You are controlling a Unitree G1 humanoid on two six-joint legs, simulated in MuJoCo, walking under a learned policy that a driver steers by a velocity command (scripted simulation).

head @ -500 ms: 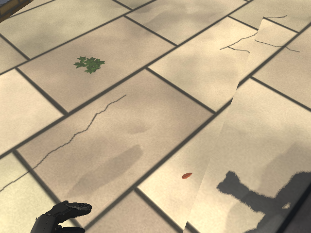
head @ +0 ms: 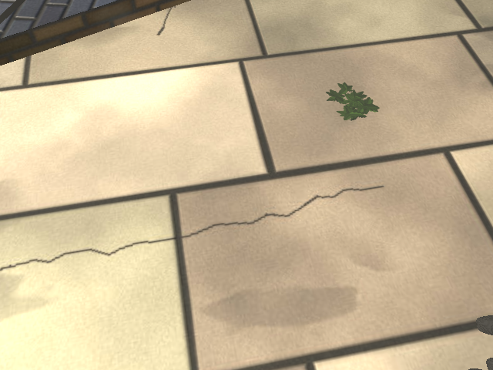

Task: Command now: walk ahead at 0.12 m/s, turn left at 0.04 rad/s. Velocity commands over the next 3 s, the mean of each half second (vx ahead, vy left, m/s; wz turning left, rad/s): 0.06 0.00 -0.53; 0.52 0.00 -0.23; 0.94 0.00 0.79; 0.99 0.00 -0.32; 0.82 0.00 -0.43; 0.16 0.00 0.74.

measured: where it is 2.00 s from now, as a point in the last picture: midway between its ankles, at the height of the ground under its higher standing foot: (355, 164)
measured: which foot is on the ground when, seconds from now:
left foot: up 0.00-0.16, down 0.18-0.62, up 0.64-1.00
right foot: down 0.00-0.16, up 0.18-0.60, down 0.62-1.00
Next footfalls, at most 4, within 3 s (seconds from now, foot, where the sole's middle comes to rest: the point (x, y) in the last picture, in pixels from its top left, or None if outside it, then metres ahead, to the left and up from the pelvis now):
0.18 left None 0.15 0.14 -0.89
0.62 right None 0.15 -0.11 -0.89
1.18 left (332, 323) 0.59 -0.17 -0.89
1.62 right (387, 200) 1.04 -0.37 -0.89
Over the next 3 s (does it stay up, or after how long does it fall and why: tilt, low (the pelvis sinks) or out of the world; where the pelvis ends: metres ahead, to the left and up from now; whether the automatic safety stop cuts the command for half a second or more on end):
stays up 1.76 -0.40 -0.13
